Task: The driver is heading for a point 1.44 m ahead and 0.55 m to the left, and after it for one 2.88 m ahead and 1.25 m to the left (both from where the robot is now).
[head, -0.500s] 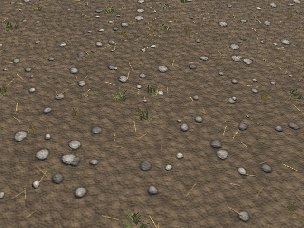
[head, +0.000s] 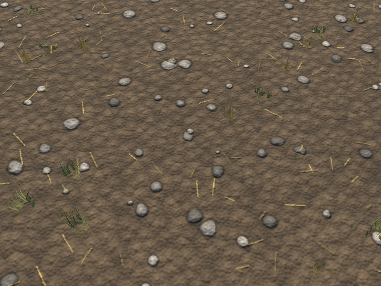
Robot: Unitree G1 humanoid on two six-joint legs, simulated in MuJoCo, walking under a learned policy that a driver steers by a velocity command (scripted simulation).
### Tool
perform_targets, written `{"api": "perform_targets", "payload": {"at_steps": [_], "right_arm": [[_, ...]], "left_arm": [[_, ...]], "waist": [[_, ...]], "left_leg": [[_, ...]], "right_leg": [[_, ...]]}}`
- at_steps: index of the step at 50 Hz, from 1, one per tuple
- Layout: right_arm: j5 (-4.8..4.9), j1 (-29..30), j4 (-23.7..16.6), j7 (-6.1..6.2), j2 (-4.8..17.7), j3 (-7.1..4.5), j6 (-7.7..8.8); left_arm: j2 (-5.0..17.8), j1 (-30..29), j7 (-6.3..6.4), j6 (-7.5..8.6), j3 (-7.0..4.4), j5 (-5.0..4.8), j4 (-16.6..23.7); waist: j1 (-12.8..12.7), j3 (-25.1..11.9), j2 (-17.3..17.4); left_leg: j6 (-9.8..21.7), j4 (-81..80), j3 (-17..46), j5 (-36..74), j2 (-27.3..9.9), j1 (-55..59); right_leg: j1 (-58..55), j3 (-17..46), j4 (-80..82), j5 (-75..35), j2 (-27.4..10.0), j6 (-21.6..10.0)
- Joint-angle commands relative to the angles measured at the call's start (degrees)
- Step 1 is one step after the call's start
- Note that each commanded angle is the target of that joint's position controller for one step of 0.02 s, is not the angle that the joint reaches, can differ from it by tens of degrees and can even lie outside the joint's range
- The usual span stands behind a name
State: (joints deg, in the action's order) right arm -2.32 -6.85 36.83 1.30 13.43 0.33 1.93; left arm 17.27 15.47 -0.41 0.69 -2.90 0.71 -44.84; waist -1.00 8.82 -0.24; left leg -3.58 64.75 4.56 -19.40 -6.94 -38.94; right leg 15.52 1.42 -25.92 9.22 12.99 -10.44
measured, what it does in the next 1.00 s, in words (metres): walks ahead, turning left: left foot, then right foot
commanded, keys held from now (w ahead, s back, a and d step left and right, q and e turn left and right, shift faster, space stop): q+shift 0.70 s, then shift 0.30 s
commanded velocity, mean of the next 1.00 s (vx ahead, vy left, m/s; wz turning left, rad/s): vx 0.07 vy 0.00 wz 0.56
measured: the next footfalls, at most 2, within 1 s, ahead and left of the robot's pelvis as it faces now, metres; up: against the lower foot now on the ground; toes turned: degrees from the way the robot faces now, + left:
left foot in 0.22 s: +0.26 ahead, +0.15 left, +0.00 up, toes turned +6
right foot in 0.86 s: +0.31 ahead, +0.00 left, +0.00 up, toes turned +46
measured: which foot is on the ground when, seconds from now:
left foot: up 0.00-0.20, down 0.22-0.88, up 0.90-1.00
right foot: down 0.00-0.22, up 0.24-0.84, down 0.86-1.00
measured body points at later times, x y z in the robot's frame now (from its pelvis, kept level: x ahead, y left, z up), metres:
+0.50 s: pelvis +0.14 +0.09 +0.01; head +0.18 +0.12 +0.45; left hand +0.23 +0.38 -0.11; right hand +0.30 -0.18 -0.09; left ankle +0.22 +0.14 -0.73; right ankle +0.22 -0.08 -0.66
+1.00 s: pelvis +0.21 +0.04 +0.02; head +0.25 +0.03 +0.46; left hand +0.13 +0.34 -0.07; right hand +0.48 -0.13 -0.11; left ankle +0.14 +0.14 -0.67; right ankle +0.28 -0.02 -0.73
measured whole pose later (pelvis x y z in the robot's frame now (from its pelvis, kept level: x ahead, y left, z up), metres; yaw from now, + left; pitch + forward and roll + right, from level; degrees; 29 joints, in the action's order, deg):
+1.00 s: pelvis +0.21 +0.04 +0.02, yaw +38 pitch +0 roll +1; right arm -1.5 -12.7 42.9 -0.3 20.5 -4.5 -3.0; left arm 17.7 10.6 2.1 -1.1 -1.4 1.0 -43.4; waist -0.5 2.1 3.1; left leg -1.5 55.7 14.3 -22.7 12.1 -25.9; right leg 13.1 5.6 -23.8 10.8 4.0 -2.8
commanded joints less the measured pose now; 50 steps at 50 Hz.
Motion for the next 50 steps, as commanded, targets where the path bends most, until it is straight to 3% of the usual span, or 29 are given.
{"api": "perform_targets", "payload": {"at_steps": [1,4,6,7,10,11,12,13,14,15,16,17,19,22,25,29,35,40,42,43,44,45,46,47,48,50], "right_arm": [[1.09,-13.84,2.46,-0.19,3.97,-1.32,-0.68],[2.19,-9.45,2.95,-0.90,3.63,-1.33,-0.46],[2.17,-6.79,2.19,-1.21,5.16,-1.82,-0.38],[1.67,-6.26,1.79,-1.48,6.70,-2.38,-0.33],[0.35,-11.92,2.66,-2.25,8.53,-3.63,-0.24],[0.26,-17.27,4.05,-2.25,8.91,-4.13,0.13],[0.49,-22.40,4.56,-1.97,13.25,-5.49,0.41],[1.18,-19.80,3.93,-1.69,17.62,-6.65,-0.49],[3.24,-18.27,2.64,-1.94,15.42,-6.57,-1.22],[2.74,-14.70,1.61,-1.72,12.82,-6.25,-2.07],[2.30,-11.70,1.27,-1.64,10.60,-5.66,-3.12],[2.45,-10.45,0.84,-1.57,10.03,-5.63,-3.63],[2.34,-10.66,0.81,-1.57,10.38,-6.08,-4.03],[2.46,-11.66,0.78,-1.40,12.64,-7.27,-4.24],[2.41,-11.78,0.56,-1.00,13.42,-7.87,-4.93],[2.09,-12.00,0.69,-0.94,14.21,-8.45,-5.33],[1.28,-10.78,0.82,-1.36,15.27,-8.84,-5.35],[0.68,-7.59,1.00,-1.88,14.44,-7.93,-5.34],[1.16,-6.53,1.51,-1.60,13.72,-7.29,-5.28],[1.72,-9.28,2.30,-1.38,12.43,-6.77,-4.91],[2.54,-11.45,1.90,-1.19,10.59,-6.29,-4.50],[0.97,-9.37,1.96,-0.72,14.43,-7.25,-4.09],[0.35,-8.02,2.14,-0.64,15.71,-7.44,-3.92],[0.51,-8.78,2.96,-1.02,14.44,-7.02,-3.97],[0.62,-9.77,4.00,-1.37,13.23,-6.60,-4.33],[0.87,-9.86,5.10,-1.85,12.27,-6.03,-4.98]], "left_arm": [[4.48,-2.22,-0.16,2.48,-1.00,0.13,2.84],[2.38,-0.09,-0.08,2.89,0.16,-0.03,0.50],[3.48,0.35,0.49,2.61,-0.05,0.80,-0.17],[4.19,0.31,0.98,2.20,-0.31,1.11,-0.37],[5.94,-1.12,2.56,0.70,-1.03,0.62,0.26],[6.53,-2.30,2.89,0.34,-1.25,0.25,1.01],[7.30,-3.18,3.00,0.46,-1.56,0.49,3.24],[1.53,2.36,2.27,-0.29,-0.48,0.44,5.18],[1.29,4.11,2.08,-1.19,0.46,2.53,3.81],[3.10,0.67,1.96,-1.78,0.04,1.94,3.80],[4.06,-2.55,1.93,-1.93,-0.26,1.80,4.38],[4.27,-4.67,1.88,-2.23,-0.31,1.77,5.33],[3.39,-4.64,1.70,-3.28,-0.01,1.78,5.34],[3.03,-6.23,1.73,-3.72,0.09,1.22,5.84],[4.08,-8.70,2.03,-3.61,-0.20,0.92,6.31],[5.19,-10.24,2.34,-2.77,-0.47,0.64,6.20],[6.51,-11.12,2.59,-1.43,-0.46,0.14,5.97],[7.24,-6.42,2.98,-0.59,-0.37,-0.61,4.49],[7.47,-3.44,3.58,-0.33,-0.50,-0.39,3.69],[9.44,-5.23,4.06,-0.41,-0.94,-0.09,4.41],[13.91,-6.68,4.15,-0.75,-1.48,0.57,6.67],[14.95,-10.56,3.55,-0.89,-1.60,1.80,7.09],[11.36,-8.78,3.02,-1.03,-1.07,1.12,5.96],[8.80,-9.81,2.53,-0.99,-0.43,0.37,5.76],[7.94,-10.16,2.28,-0.96,-0.16,0.19,5.88],[6.86,-8.29,2.28,-1.05,0.32,0.08,5.45]], "waist": [[4.02,-15.31,1.70],[0.63,-13.14,-1.69],[-0.56,-10.76,-2.78],[-0.61,-9.78,-2.80],[1.62,-9.62,-2.86],[4.32,-11.08,-0.92],[6.32,-13.57,5.56],[0.44,-17.22,18.70],[0.30,-21.09,10.24],[0.30,-15.76,4.05],[-0.28,-11.27,-0.02],[-0.22,-9.69,0.85],[0.26,-11.27,3.50],[1.70,-12.42,3.97],[3.43,-11.84,6.37],[4.77,-11.71,7.40],[4.81,-11.43,8.12],[3.00,-12.40,9.14],[0.75,-11.69,7.29],[1.91,-12.05,1.20],[2.46,-14.22,-8.69],[2.20,-9.73,-7.65],[2.51,-9.85,-4.59],[3.31,-9.42,-3.85],[3.35,-9.42,-4.69],[2.29,-8.98,-6.82]], "left_leg": [[2.84,-12.54,-5.97,14.11,1.96,16.15],[5.12,-21.07,-6.18,23.70,2.74,15.76],[5.96,-23.90,-5.18,21.17,3.48,14.78],[6.50,-24.72,-5.40,17.42,4.22,13.70],[8.99,-30.51,-7.08,8.03,7.61,16.48],[10.72,-36.04,-5.13,16.04,7.81,22.28],[14.66,-37.40,8.66,46.85,-0.84,30.75],[25.41,-39.87,29.96,71.26,-12.58,40.09],[25.36,-43.26,32.65,57.29,-12.72,38.42],[23.71,-44.50,27.71,40.76,-9.38,32.45],[20.62,-47.08,23.97,27.15,-5.68,27.90],[18.22,-48.72,21.93,20.27,-2.82,25.95],[14.77,-49.46,19.89,15.74,0.88,25.30],[11.05,-49.85,22.03,9.78,2.32,27.84],[8.81,-51.32,25.59,0.69,3.43,29.94],[8.47,-51.40,29.48,-2.84,4.34,32.38],[10.92,-49.63,34.84,-0.52,5.28,31.83],[10.39,-48.44,35.29,6.84,5.99,25.72],[7.62,-47.04,34.39,-1.22,8.65,20.35],[5.07,-41.69,30.02,-11.64,12.43,16.84],[2.35,-27.70,18.47,-13.37,18.63,14.50],[2.03,-15.73,9.76,-10.78,21.59,10.51],[1.80,-9.31,9.83,-8.13,17.89,13.52],[2.08,-6.14,9.46,-5.47,17.55,14.74],[1.81,-2.86,8.67,-3.82,17.74,14.80],[1.21,-0.67,6.74,-4.45,17.52,12.80]], "right_leg": [[-0.18,4.30,5.83,-52.51,-15.09,-1.18],[-5.69,0.90,8.27,-43.65,-16.49,1.80],[-8.35,0.14,7.48,-41.41,-19.27,1.46],[-10.38,-0.01,5.74,-42.19,-20.44,1.20],[-14.28,-0.90,-5.86,-46.04,-21.91,1.75],[-12.42,-2.79,-15.06,-40.90,-19.74,3.50],[-3.36,-6.14,-31.84,-19.55,-13.24,6.53],[13.92,-5.06,-47.45,27.53,-0.87,9.60],[14.17,3.88,-50.52,27.10,-5.73,10.10],[15.14,4.42,-50.52,22.44,-7.54,10.54],[16.52,3.85,-46.44,18.69,-9.42,10.94],[16.57,3.39,-42.69,16.15,-10.50,11.36],[14.34,2.69,-39.48,12.33,-10.13,12.21],[16.00,3.86,-34.02,10.36,-10.37,13.10],[18.27,5.41,-29.36,8.94,-10.54,13.69],[19.03,6.91,-24.91,8.60,-10.08,13.52],[14.86,8.00,-18.29,10.99,-8.00,11.51],[1.16,6.18,-7.75,10.79,-7.14,9.58],[-8.14,6.32,4.01,4.68,-8.62,8.46],[-11.84,11.41,9.35,6.88,-13.56,6.99],[-11.94,26.64,15.15,15.48,-27.56,2.32],[-3.67,32.71,16.27,10.97,-31.75,-2.29],[-0.26,28.88,13.58,3.63,-30.89,-3.45],[0.83,22.79,11.85,-0.48,-26.95,-2.14],[0.04,18.46,10.72,-3.41,-23.76,-1.00],[-3.11,15.43,9.33,-10.90,-21.90,-0.73]]}}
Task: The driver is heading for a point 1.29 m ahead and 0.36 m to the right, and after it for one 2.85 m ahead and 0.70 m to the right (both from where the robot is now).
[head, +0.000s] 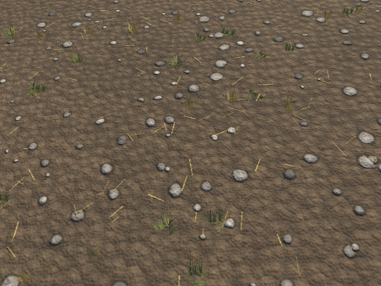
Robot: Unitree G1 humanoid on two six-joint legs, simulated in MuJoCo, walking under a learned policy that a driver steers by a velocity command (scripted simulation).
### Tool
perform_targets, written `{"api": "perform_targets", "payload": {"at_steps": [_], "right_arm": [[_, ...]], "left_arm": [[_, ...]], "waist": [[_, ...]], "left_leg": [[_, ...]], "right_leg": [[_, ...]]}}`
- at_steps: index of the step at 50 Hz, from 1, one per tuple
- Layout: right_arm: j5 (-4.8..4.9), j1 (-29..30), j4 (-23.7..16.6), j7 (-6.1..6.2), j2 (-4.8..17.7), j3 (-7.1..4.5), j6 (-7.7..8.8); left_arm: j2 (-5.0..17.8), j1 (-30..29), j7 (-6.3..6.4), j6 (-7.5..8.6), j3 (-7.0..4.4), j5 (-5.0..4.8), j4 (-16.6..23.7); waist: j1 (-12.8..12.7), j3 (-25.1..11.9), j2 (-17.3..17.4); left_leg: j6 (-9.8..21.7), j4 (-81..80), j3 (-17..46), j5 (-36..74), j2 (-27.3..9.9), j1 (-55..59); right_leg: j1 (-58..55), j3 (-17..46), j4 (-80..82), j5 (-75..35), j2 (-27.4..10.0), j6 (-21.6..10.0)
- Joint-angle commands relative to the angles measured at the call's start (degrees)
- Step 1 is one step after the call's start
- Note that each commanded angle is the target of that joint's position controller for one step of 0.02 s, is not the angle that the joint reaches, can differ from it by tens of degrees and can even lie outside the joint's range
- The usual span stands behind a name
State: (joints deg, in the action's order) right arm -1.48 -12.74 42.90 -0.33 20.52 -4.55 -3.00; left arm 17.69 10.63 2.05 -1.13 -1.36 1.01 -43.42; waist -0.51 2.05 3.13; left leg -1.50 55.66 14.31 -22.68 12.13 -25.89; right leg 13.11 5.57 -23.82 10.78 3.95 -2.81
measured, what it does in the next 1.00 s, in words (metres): walks ahead, turning right: left foot, then right foot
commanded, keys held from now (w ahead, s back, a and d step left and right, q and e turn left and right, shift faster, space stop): w+shift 0.20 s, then w+e+shift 0.14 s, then e+shift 0.54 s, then shift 0.12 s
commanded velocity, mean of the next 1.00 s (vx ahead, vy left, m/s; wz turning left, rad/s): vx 0.33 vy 0.00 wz -0.48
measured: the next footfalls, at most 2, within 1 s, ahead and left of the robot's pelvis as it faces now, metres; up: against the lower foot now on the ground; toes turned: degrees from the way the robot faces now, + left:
left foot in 0.34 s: +0.11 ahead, +0.13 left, +0.00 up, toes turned -3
right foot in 0.72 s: +0.38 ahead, -0.12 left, +0.00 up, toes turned -22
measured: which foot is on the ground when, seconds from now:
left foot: up 0.00-0.32, down 0.34-0.72, up 0.74-1.00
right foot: down 0.00-0.34, up 0.36-0.70, down 0.72-1.00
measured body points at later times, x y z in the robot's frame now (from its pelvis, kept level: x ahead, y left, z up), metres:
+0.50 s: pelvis +0.13 +0.02 +0.00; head +0.15 +0.03 +0.45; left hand +0.21 +0.29 -0.13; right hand +0.21 -0.25 -0.11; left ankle +0.07 +0.13 -0.74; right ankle +0.12 -0.09 -0.67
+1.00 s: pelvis +0.29 -0.04 -0.01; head +0.33 -0.08 +0.43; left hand +0.53 +0.15 -0.12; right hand +0.29 -0.34 -0.13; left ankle +0.43 +0.09 -0.68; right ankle +0.34 -0.10 -0.74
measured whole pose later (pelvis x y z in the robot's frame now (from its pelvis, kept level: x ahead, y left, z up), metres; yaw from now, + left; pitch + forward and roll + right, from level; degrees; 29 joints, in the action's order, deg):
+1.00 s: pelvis +0.29 -0.04 -0.01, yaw -32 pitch +1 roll +0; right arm -2.2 -7.4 40.1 1.6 15.4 -1.0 -2.4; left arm 16.7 13.0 -0.4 -2.3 -4.3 0.8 -40.2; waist -1.8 6.4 1.1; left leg -3.4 60.2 4.7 -20.2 -3.7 -34.9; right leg 20.5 5.2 -26.1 5.2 11.2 -7.8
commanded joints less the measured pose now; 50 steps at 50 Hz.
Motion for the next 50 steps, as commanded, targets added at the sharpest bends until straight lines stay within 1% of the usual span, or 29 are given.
{"api": "perform_targets", "payload": {"at_steps": [1,2,4,7,11,14,15,16,17,18,19,20,21,23,25,30,32,34,35,36,37,38,39,40,41,42,44,46,50], "right_arm": [[-0.28,-3.49,-0.65,-0.36,4.52,-0.59,-0.15],[-0.71,-2.53,-0.65,-0.77,4.09,-0.18,0.04],[-0.97,1.08,-0.64,-1.44,4.72,0.00,0.78],[-0.93,5.91,-0.76,-1.83,3.68,0.80,2.43],[-0.19,11.63,-2.10,-2.04,1.92,1.90,4.24],[0.54,8.00,-1.71,-1.22,0.52,2.56,5.17],[0.69,3.57,-0.41,-0.46,-0.20,2.68,5.61],[0.43,-2.24,1.37,0.65,1.43,2.13,6.27],[-0.01,-10.07,2.97,1.83,5.64,0.94,6.78],[-1.05,-14.61,2.42,2.58,11.73,-0.25,6.86],[-1.95,-10.29,2.42,2.86,12.52,-1.05,6.60],[-1.88,-7.12,1.20,2.54,7.20,0.19,6.92],[-1.42,-4.60,0.64,2.22,3.66,1.20,7.27],[-0.61,-2.64,0.24,2.29,1.12,2.10,7.30],[0.04,-3.30,0.74,1.78,1.27,1.97,7.28],[0.79,0.83,0.68,2.11,1.62,1.54,6.95],[0.95,-0.36,1.20,2.44,3.59,0.74,6.91],[1.55,-0.57,1.00,2.53,4.89,0.07,6.39],[1.92,-0.01,0.50,2.10,4.70,0.05,6.15],[2.07,-0.86,0.42,1.26,3.12,0.55,6.27],[0.51,-6.47,-1.09,0.66,-4.11,1.91,5.84],[0.10,-8.70,-3.69,0.81,0.63,1.43,5.06],[-0.62,-4.16,-3.91,1.03,2.28,1.49,4.83],[-0.45,-0.56,-4.66,1.17,2.81,1.46,4.65],[-0.86,1.54,-5.18,1.53,2.42,1.50,4.19],[-1.31,-0.07,-4.62,1.77,2.47,1.54,3.13],[-1.59,-2.25,-3.75,1.84,1.55,1.79,1.30],[-0.98,-3.08,-3.44,1.97,0.56,1.99,0.86],[-0.45,0.86,-4.74,2.27,0.65,1.74,0.24]], "left_arm": [[6.76,0.40,-0.58,0.84,-1.40,0.18,2.82],[7.71,3.44,-0.99,0.92,-1.81,0.40,1.40],[8.75,6.62,-1.30,1.33,-2.46,0.47,-0.43],[9.10,9.83,-1.42,2.73,-3.11,0.12,-2.40],[8.62,12.20,-1.97,3.87,-3.64,-0.34,-4.20],[8.50,8.61,-2.56,3.40,-4.19,-0.45,-3.59],[8.41,6.24,-2.61,3.08,-4.36,-0.69,-2.88],[7.14,4.69,-2.58,3.36,-4.26,-1.07,-1.97],[4.03,1.40,-2.79,4.29,-3.49,-1.53,0.20],[-1.90,2.77,-3.03,5.12,-1.81,-2.40,2.23],[1.83,3.11,-2.49,4.89,-2.20,-0.77,2.09],[4.46,3.72,-2.76,4.34,-3.05,-0.02,0.58],[4.22,5.22,-3.36,3.79,-3.33,0.25,-0.89],[3.53,5.49,-4.49,2.24,-3.68,1.04,-1.32],[1.91,3.78,-5.13,1.37,-3.43,1.01,0.65],[-1.18,-3.91,-7.40,0.86,-1.80,0.52,6.19],[0.00,-1.32,-7.30,0.68,-2.19,0.87,6.09],[2.27,6.04,-6.27,0.73,-3.23,1.32,4.93],[4.03,12.29,-5.28,1.22,-4.13,1.63,3.38],[6.90,16.84,-3.86,1.87,-5.29,2.20,1.85],[13.78,13.28,-3.12,1.27,-6.68,0.86,3.54],[17.54,14.47,-3.35,0.61,-8.23,-1.27,6.91],[14.57,10.30,-2.68,-0.35,-7.81,-1.48,7.94],[10.45,6.49,-2.24,-0.90,-6.56,-1.55,7.86],[7.66,4.86,-2.10,-0.97,-5.53,-1.33,6.91],[6.30,3.38,-1.84,-0.86,-5.19,-1.29,7.21],[6.98,2.48,-2.15,-0.58,-5.21,-0.69,7.24],[8.13,2.61,-2.39,-0.16,-5.59,-0.23,7.08],[7.47,3.75,-2.05,-0.58,-5.24,-0.06,6.61]], "waist": [[0.33,-3.72,-10.40],[-1.00,-2.96,-12.66],[-2.87,0.28,-14.02],[-3.92,0.99,-12.02],[-4.68,1.21,-11.97],[-0.60,2.25,-10.87],[2.43,2.07,-8.62],[5.20,0.22,-5.42],[9.53,-3.43,0.45],[10.61,-10.33,11.95],[7.83,-5.00,6.80],[5.60,-1.22,1.08],[3.90,1.14,0.24],[2.13,2.75,2.13],[1.08,1.61,3.38],[0.43,3.62,4.88],[-0.33,0.52,4.18],[-3.50,-4.40,3.31],[-6.27,-8.38,1.55],[-8.73,-11.00,-3.52],[-2.42,-12.58,-16.18],[-5.25,-28.73,-12.78],[-4.99,-23.94,-5.40],[-3.33,-13.47,-3.43],[-1.16,-7.65,-2.05],[0.33,-5.36,-2.41],[1.49,-6.00,-2.21],[1.46,-7.97,-2.30],[-0.65,-7.56,-6.13]], "left_leg": [[-0.59,5.97,-3.97,-0.17,-2.62,-2.35],[-0.37,3.34,-4.75,0.12,-3.51,-5.50],[-0.45,0.07,-6.47,0.45,-5.38,-9.43],[-0.92,-6.83,-11.21,2.62,-9.20,-9.46],[0.01,-17.70,-13.48,2.10,-10.40,-3.87],[2.16,-29.64,-14.68,2.55,-9.09,10.04],[2.98,-35.86,-15.68,9.78,-8.99,19.31],[3.61,-36.12,-14.13,12.88,-10.83,33.37],[4.74,-37.27,-6.24,4.23,-19.47,46.51],[7.73,-45.16,14.73,-18.05,-35.55,50.99],[11.74,-47.08,20.33,-20.60,-40.15,40.45],[11.74,-47.02,14.78,-15.88,-36.46,36.48],[10.28,-47.47,6.94,-5.42,-32.70,33.56],[8.00,-45.30,-6.64,19.67,-27.65,30.29],[7.35,-41.75,-14.96,43.22,-26.24,28.25],[6.03,-40.52,-26.02,45.54,-22.72,18.98],[5.38,-34.05,-27.11,55.85,-23.62,21.11],[4.99,-20.67,-27.11,63.72,-25.02,21.59],[4.14,-9.17,-26.52,58.08,-25.10,18.79],[1.82,6.68,-26.85,35.91,-21.46,11.47],[-1.06,28.91,-26.44,-16.21,-12.64,-5.42],[-2.09,37.55,-12.51,-14.78,-8.82,-12.08],[-1.11,34.32,-9.03,-8.37,-12.31,-14.41],[-0.95,28.17,-9.53,-4.62,-14.27,-14.08],[-1.18,21.72,-9.47,-3.35,-15.94,-12.54],[-1.52,17.21,-10.02,-2.33,-16.48,-8.57],[-2.08,12.12,-11.13,-0.88,-15.50,-2.70],[-2.19,8.99,-11.42,0.80,-15.39,-2.09],[-1.88,4.17,-10.85,5.37,-15.28,-4.73]], "right_leg": [[-4.62,11.94,9.08,1.46,-12.09,-7.72],[-7.85,14.74,11.63,16.88,-11.84,-7.32],[-10.61,18.84,14.84,26.90,-13.04,-7.62],[-12.67,19.08,16.31,24.25,-13.90,-8.22],[-9.53,18.54,16.26,20.40,-13.87,-9.04],[1.97,17.88,13.73,16.48,-12.03,-9.20],[8.40,16.75,10.97,15.62,-10.43,-8.33],[19.18,15.07,5.92,15.59,-8.11,-6.43],[31.08,10.50,-4.45,18.42,-4.28,-3.89],[35.86,1.27,-23.47,21.39,1.43,-1.98],[38.47,-1.26,-31.86,17.07,-2.90,-2.29],[37.06,-0.95,-35.91,13.54,-5.46,-2.23],[35.58,-1.77,-37.73,10.89,-6.40,-1.28],[34.04,-4.20,-41.57,6.99,-7.48,0.49],[32.99,-6.49,-43.97,5.00,-7.32,1.73],[20.35,-11.31,-20.12,-7.15,-6.25,1.38],[13.47,-14.68,-15.76,-6.35,-2.93,-0.61],[4.72,-14.94,-13.84,-3.10,0.20,-3.70],[-3.37,-13.48,-10.74,-4.99,1.65,-5.56],[-12.54,-8.82,-4.85,-12.52,0.16,-7.72],[-23.01,12.40,-11.77,-49.46,-16.33,-12.64],[-32.48,33.81,-2.92,-42.75,-24.54,-24.33],[-27.19,32.18,2.45,-22.82,-23.16,-22.60],[-16.17,27.10,5.13,-14.48,-20.17,-19.97],[-9.08,23.15,6.45,-12.97,-16.13,-16.68],[-3.38,19.28,6.84,-15.20,-13.44,-14.51],[2.28,15.56,5.85,-21.42,-10.18,-12.29],[2.51,14.29,4.82,-23.54,-9.92,-11.58],[2.29,16.44,6.89,-9.09,-9.24,-8.93]]}}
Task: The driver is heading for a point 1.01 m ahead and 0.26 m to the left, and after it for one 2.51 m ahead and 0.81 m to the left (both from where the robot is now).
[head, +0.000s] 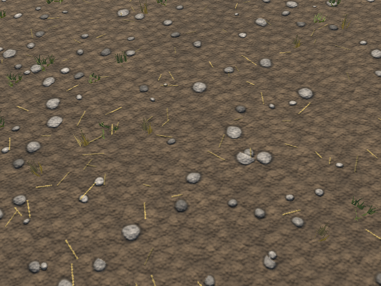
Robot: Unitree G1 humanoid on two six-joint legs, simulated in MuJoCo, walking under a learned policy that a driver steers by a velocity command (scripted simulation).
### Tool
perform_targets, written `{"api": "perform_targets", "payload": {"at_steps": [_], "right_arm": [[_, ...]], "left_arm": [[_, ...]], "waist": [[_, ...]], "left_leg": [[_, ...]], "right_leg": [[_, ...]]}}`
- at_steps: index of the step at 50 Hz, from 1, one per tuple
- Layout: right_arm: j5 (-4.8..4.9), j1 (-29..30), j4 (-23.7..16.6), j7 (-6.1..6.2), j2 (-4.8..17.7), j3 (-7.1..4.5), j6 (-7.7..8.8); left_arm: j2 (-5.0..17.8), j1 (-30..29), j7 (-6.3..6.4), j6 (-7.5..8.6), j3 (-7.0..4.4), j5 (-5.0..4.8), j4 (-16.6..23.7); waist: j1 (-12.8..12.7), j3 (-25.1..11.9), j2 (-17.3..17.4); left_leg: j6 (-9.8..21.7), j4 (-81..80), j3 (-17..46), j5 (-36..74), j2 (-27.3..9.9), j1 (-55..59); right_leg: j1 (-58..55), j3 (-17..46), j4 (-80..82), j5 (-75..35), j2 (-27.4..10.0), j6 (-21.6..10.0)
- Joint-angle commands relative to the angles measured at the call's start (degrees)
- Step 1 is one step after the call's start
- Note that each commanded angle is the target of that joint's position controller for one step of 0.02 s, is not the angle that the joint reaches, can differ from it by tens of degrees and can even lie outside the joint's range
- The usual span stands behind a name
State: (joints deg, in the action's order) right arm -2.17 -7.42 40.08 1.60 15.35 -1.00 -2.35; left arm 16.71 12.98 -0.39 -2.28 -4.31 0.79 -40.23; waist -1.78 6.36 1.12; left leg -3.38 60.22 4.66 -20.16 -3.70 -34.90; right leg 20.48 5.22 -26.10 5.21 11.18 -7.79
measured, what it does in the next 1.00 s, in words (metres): walks ahead, turning left: left foot, then right foot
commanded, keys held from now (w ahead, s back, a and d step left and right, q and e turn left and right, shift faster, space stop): shift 0.16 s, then q+shift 0.56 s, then w+q+shift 0.04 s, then w+shift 0.24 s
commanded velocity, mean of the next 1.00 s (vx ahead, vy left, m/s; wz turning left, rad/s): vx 0.13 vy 0.00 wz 0.38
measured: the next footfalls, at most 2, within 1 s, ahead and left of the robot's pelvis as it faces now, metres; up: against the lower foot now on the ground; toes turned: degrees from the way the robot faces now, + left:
left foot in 0.28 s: +0.10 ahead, +0.16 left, +0.00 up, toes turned -5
right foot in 0.68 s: +0.14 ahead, -0.04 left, +0.00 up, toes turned +26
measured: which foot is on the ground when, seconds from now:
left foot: up 0.00-0.26, down 0.28-0.68, up 0.70-1.00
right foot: down 0.00-0.30, up 0.32-0.66, down 0.68-1.00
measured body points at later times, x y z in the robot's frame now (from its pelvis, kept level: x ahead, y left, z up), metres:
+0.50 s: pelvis +0.06 +0.06 +0.01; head +0.10 +0.08 +0.46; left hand +0.19 +0.34 -0.10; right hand +0.17 -0.22 -0.09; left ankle +0.06 +0.16 -0.73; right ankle +0.05 -0.07 -0.68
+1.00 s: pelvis +0.14 +0.06 +0.02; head +0.15 +0.04 +0.47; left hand +0.02 +0.33 -0.08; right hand +0.40 -0.11 -0.09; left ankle +0.08 +0.22 -0.65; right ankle +0.11 -0.06 -0.73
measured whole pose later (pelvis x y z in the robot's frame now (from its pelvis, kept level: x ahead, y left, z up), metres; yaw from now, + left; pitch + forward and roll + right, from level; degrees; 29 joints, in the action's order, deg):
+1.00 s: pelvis +0.14 +0.06 +0.02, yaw +29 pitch +2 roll +2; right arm -2.6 -11.7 42.5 -4.3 19.5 -5.0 -1.7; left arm 16.5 23.9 0.2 4.3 -2.0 1.3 -45.4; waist -3.3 -3.1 2.1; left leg -0.5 57.2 8.0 -11.2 2.6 -32.3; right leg 2.0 -2.0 -14.4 15.1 0.0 -2.5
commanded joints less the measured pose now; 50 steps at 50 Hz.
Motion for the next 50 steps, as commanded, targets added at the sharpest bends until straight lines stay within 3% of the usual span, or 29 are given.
{"api": "perform_targets", "payload": {"at_steps": [1,4,8,11,13,14,15,16,17,18,19,21,23,26,29,31,33,34,35,36,37,38,39,40,42,46,50], "right_arm": [[0.29,-3.56,-2.11,0.32,5.96,-1.92,-0.57],[0.47,-1.74,-2.34,0.23,5.85,-2.03,-0.58],[1.08,-1.41,-2.24,0.17,5.52,-1.89,-0.05],[1.90,-4.85,-0.26,0.02,4.07,-1.22,0.31],[1.85,-6.68,0.77,0.02,3.57,-1.00,0.72],[1.28,-5.11,-0.08,0.08,5.80,-1.36,1.27],[0.57,-5.05,-1.33,0.01,10.27,-2.06,1.86],[1.06,-3.44,-0.91,-0.69,14.01,-3.30,1.70],[1.38,-6.99,-0.30,-1.38,12.76,-3.65,1.71],[1.57,-9.64,0.42,-1.68,12.58,-4.01,1.75],[1.66,-9.66,0.69,-1.58,12.35,-4.38,1.41],[1.95,-7.78,0.16,-1.19,11.98,-5.04,0.76],[1.95,-7.80,-0.43,-1.45,11.29,-5.47,0.21],[1.83,-10.20,-0.37,-1.46,11.82,-6.45,-0.23],[1.52,-9.85,-0.98,-1.66,13.02,-7.37,-0.45],[1.48,-7.86,-1.72,-1.96,13.31,-7.68,-0.51],[1.84,-4.12,-2.77,-2.08,12.85,-7.60,-0.53],[2.20,-3.43,-3.39,-1.95,11.26,-7.10,-0.32],[2.04,-9.04,-3.25,-1.81,5.90,-5.93,-0.05],[0.91,-10.05,-3.36,-1.24,8.83,-6.51,-0.03],[-0.21,-7.44,-3.21,-1.57,13.25,-7.35,-0.26],[-0.37,-6.25,-2.92,-2.54,13.18,-7.42,-0.38],[-0.30,-6.28,-2.43,-3.65,12.10,-7.05,-0.56],[-0.29,-6.78,-1.99,-4.80,11.10,-6.65,-0.61],[-0.05,-5.11,-2.02,-5.97,9.33,-5.69,-0.02],[-0.41,-0.97,-2.08,-5.87,7.74,-4.84,1.32],[-0.35,4.95,-3.29,-5.98,7.47,-4.28,2.17]], "left_arm": [[8.14,1.74,0.47,0.40,-2.17,0.21,3.25],[7.33,2.78,0.63,0.17,-1.83,0.49,2.66],[6.85,3.14,0.66,0.26,-1.43,1.05,1.92],[3.47,1.46,0.92,0.64,0.47,1.51,0.91],[4.37,1.29,1.71,0.77,0.91,1.00,-0.31],[5.27,2.69,2.12,1.02,0.72,0.93,-0.71],[4.69,3.82,2.40,1.25,0.80,0.83,0.17],[5.54,1.66,2.46,1.09,0.43,0.18,1.18],[6.99,-0.33,2.68,1.04,0.20,0.77,1.61],[6.97,-2.68,2.53,1.10,0.00,0.69,2.32],[6.24,-2.99,2.27,0.97,0.06,0.52,2.27],[4.84,-2.65,1.77,0.56,0.41,0.34,2.65],[4.01,-3.76,1.76,0.47,0.85,0.22,3.13],[3.65,-7.21,1.86,0.73,1.39,-0.21,4.81],[4.54,-7.60,2.05,1.55,1.60,-0.59,5.45],[5.26,-5.79,2.37,2.07,1.56,-0.74,5.15],[5.67,-1.75,3.07,2.62,1.42,-0.57,4.16],[7.71,0.43,3.66,3.06,0.88,-0.18,3.57],[12.30,-0.74,4.26,2.90,0.15,0.28,4.44],[15.09,-5.42,3.99,2.28,-0.15,0.83,6.25],[11.53,-2.74,3.48,2.05,0.34,1.43,5.24],[8.87,-3.36,3.08,2.12,1.11,1.37,5.01],[8.23,-3.48,2.72,2.28,1.30,1.30,4.90],[8.36,-2.53,2.71,2.68,1.26,1.14,4.44],[8.28,1.86,2.06,4.20,1.02,1.14,2.82],[8.11,8.50,0.84,7.03,0.40,0.76,-0.89],[8.07,12.06,0.46,7.99,0.08,0.30,-3.55]], "waist": [[0.12,-11.27,-4.85],[-1.00,-9.43,-6.00],[-1.34,-8.50,-6.99],[-0.14,-10.30,-6.85],[1.82,-8.98,-5.76],[0.91,-8.19,-3.54],[-0.22,-9.38,4.72],[-1.04,-5.30,10.35],[1.65,-5.61,10.42],[3.15,-5.89,9.01],[2.63,-5.98,5.67],[1.19,-6.92,5.14],[1.77,-8.72,5.28],[3.77,-9.94,6.74],[4.15,-11.36,7.68],[3.19,-11.68,8.51],[0.09,-11.03,8.39],[-0.78,-11.11,5.67],[2.52,-12.74,-7.77],[2.87,-9.93,-12.51],[1.85,-9.49,-8.62],[1.91,-7.31,-8.45],[1.65,-5.60,-9.77],[1.64,-5.30,-11.45],[0.20,-3.82,-9.35],[-1.51,-1.80,-7.68],[-2.80,-0.19,-7.71]], "left_leg": [[0.04,-1.43,-1.00,3.44,0.63,3.50],[0.45,-5.66,-0.72,3.24,1.10,2.45],[1.83,-12.55,-1.58,-0.54,3.01,6.43],[3.39,-22.78,-3.32,-1.50,3.64,16.75],[4.77,-36.49,-3.35,6.18,5.10,25.66],[5.71,-39.61,1.62,8.96,2.87,26.68],[7.97,-43.33,13.69,15.13,-6.45,27.24],[14.46,-42.57,22.11,28.08,-12.49,23.59],[18.03,-42.57,25.79,33.44,-14.39,24.94],[19.04,-42.28,26.12,34.65,-13.30,27.58],[18.34,-41.29,23.64,33.72,-10.68,28.36],[15.69,-39.76,20.20,33.71,-5.99,29.06],[14.54,-39.01,19.54,32.75,-3.09,30.10],[14.76,-38.41,23.13,29.87,-2.24,31.94],[14.06,-37.66,27.03,29.64,-1.75,31.20],[12.59,-37.23,28.90,29.30,-0.80,28.34],[8.94,-35.94,28.79,22.40,2.21,21.66],[5.88,-33.09,26.21,12.87,5.30,15.17],[2.69,-20.67,15.32,-8.15,12.12,8.13],[1.43,-10.51,5.14,-14.91,15.50,1.35],[2.20,-4.00,4.37,-9.69,8.75,1.26],[3.07,-1.26,3.82,-5.25,7.56,-0.40],[3.22,1.16,3.04,-2.34,7.21,-1.92],[3.20,3.75,1.77,-0.40,6.74,-3.57],[3.21,4.44,1.76,2.92,6.41,-6.92],[3.38,0.36,4.21,8.25,6.87,-11.60],[2.45,-7.15,3.02,10.20,5.64,-13.58]], "right_leg": [[-5.61,17.60,9.81,0.38,-16.36,-3.51],[-7.75,19.51,10.44,6.08,-16.50,-3.23],[-9.12,20.48,8.44,1.61,-16.93,-4.07],[-8.25,17.65,7.35,-3.36,-17.70,-3.73],[-5.21,14.95,4.47,-3.76,-16.99,-1.52],[-4.54,13.99,2.08,-2.90,-15.90,0.65],[-3.56,8.83,-6.13,2.98,-12.01,2.93],[1.36,0.32,-8.14,14.10,-4.78,5.03],[3.21,-1.66,-14.67,21.27,-4.95,5.99],[7.16,-1.32,-21.90,24.45,-4.42,6.64],[9.15,-0.56,-26.93,24.05,-5.09,7.65],[10.55,0.22,-29.36,21.20,-6.48,9.09],[10.58,-1.04,-27.59,20.06,-6.19,10.25],[10.70,-0.87,-22.08,19.92,-6.03,10.68],[6.63,-0.15,-15.92,19.11,-5.20,9.77],[1.20,0.08,-10.48,18.20,-4.52,8.98],[-9.07,0.07,1.70,12.51,-4.78,8.30],[-16.96,3.02,9.18,9.26,-9.57,7.22],[-23.56,17.15,14.67,14.77,-25.35,3.62],[-16.74,27.75,15.56,11.82,-34.45,-2.29],[-15.92,23.73,14.76,17.94,-33.04,-3.39],[-14.64,19.05,15.52,25.75,-29.27,-1.87],[-14.40,15.53,16.97,29.69,-25.80,-0.28],[-15.78,13.79,17.84,31.75,-24.14,0.41],[-17.90,12.52,18.93,31.56,-23.58,0.57],[-22.12,11.07,20.50,28.32,-24.24,-0.08],[-23.23,8.72,22.15,25.11,-25.61,-1.71]]}}
Velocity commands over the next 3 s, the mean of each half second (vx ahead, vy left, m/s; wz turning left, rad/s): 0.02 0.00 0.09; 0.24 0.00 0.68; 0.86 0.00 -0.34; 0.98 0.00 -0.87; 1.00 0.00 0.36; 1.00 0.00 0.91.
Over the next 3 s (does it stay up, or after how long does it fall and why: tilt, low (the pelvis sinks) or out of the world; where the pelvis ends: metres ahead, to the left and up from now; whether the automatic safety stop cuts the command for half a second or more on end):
stays up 1.78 0.42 -0.04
